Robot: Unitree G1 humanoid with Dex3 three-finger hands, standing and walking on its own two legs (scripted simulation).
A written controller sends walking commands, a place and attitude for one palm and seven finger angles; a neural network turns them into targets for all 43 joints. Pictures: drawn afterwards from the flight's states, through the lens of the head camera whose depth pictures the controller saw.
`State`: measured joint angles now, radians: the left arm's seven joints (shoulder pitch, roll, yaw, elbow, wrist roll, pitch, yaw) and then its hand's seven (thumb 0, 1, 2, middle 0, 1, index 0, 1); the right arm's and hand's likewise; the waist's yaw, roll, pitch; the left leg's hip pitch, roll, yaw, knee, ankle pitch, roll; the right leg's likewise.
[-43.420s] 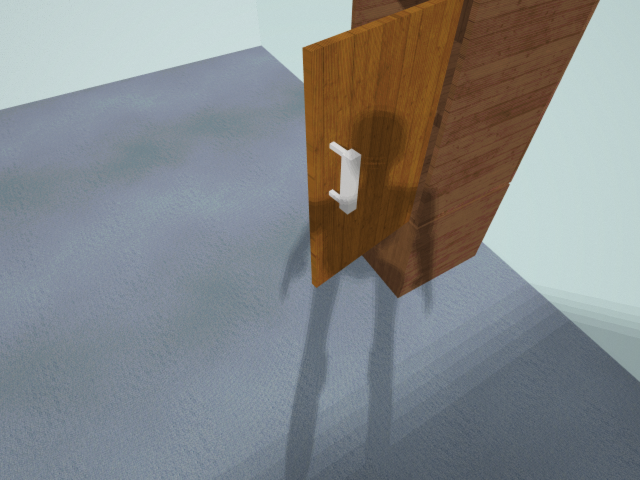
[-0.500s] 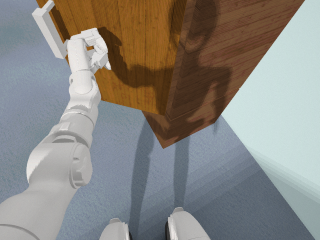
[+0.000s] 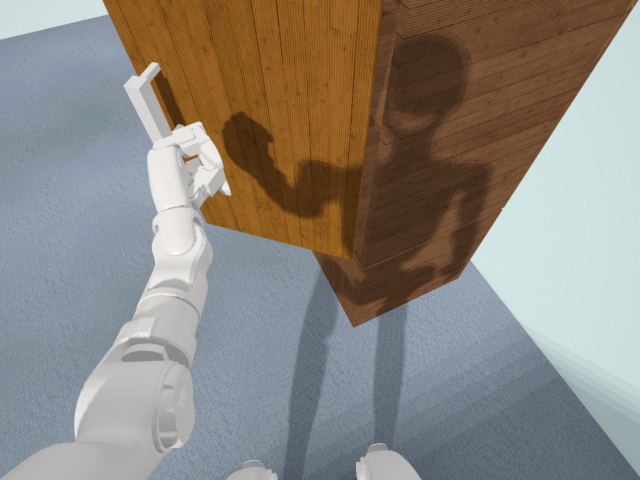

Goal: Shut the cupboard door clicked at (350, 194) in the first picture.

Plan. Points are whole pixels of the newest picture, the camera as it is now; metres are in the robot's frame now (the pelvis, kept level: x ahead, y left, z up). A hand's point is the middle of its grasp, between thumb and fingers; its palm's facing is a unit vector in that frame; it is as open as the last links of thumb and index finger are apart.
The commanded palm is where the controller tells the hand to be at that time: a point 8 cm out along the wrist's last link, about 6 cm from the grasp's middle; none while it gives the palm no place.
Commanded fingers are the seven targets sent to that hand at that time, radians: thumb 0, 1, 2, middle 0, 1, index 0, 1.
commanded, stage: draw the hand back to the body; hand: left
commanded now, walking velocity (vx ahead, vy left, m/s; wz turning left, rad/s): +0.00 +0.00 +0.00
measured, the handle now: (160, 110) +0.64 +0.20 +0.07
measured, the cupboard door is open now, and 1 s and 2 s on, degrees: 48 48 48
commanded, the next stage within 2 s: step back with the hand held close in 1.38 s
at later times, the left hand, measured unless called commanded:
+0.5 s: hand (96, 273) +0.32 +0.18 +0.15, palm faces +0.16 -0.96 -0.21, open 3.1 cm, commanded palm +0.27 +0.23 +0.16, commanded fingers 0.00 0.90 0.90 -0.86 -1.02 -0.86 -1.02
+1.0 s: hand out of the picture +0.19 +0.29 +0.22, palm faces +0.48 -0.77 -0.42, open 6.1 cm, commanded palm +0.14 +0.33 +0.23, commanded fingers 0.00 0.90 0.90 -0.20 -0.30 -0.20 -0.30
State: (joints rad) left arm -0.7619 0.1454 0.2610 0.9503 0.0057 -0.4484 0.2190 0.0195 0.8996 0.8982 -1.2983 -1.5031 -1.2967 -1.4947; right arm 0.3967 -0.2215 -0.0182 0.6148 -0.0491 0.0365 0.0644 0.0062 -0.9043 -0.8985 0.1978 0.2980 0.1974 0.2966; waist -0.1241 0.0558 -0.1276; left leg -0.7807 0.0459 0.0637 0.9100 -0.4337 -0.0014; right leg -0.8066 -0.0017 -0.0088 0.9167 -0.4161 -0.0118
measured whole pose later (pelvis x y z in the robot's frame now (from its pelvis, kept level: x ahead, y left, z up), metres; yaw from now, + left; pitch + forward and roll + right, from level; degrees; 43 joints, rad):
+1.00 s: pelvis +0.02 +0.02 +0.06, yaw +3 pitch -4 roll +0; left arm 0.44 0.35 0.33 -0.36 -0.07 -0.06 0.09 0.02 0.89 0.90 -0.44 -0.56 -0.44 -0.55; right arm 0.21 -0.22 0.04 0.61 0.02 -0.05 -0.06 0.01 -0.90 -0.90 0.20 0.30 0.20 0.30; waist 0.06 0.08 0.00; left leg -0.10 -0.01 0.03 0.43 -0.26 0.02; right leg -0.09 -0.03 -0.05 0.41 -0.25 0.02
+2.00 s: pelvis -0.03 +0.03 +0.05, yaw +1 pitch +1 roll -1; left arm 0.55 0.45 0.45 -0.48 -0.06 -0.17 0.12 0.01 0.89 0.90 -0.21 -0.31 -0.21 -0.30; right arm 0.17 -0.22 0.00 0.53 0.02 0.02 -0.09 0.01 -0.90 -0.90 0.20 0.30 0.20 0.30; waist 0.00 0.02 0.00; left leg -0.32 -0.01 0.06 0.55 -0.25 0.05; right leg -0.31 -0.05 -0.02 0.52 -0.22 0.04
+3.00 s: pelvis -0.22 +0.01 +0.05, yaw +5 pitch +1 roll -4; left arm 0.50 0.42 0.48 -0.54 -0.06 -0.24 0.16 0.02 0.89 0.90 -0.21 -0.31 -0.21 -0.30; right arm 0.21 -0.13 0.00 0.62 0.00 -0.14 -0.04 0.01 -0.90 -0.90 0.20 0.30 0.20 0.30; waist 0.01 -0.01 0.00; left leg -0.39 0.10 0.05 0.59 -0.22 0.01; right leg -0.50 0.07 -0.01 0.98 -0.44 0.04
